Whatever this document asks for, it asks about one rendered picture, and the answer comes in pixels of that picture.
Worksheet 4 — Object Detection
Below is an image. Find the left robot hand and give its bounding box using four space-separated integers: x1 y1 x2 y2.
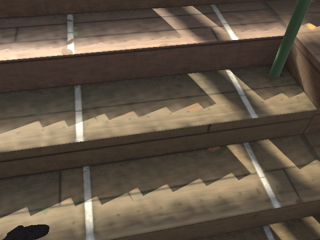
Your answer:
2 224 50 240

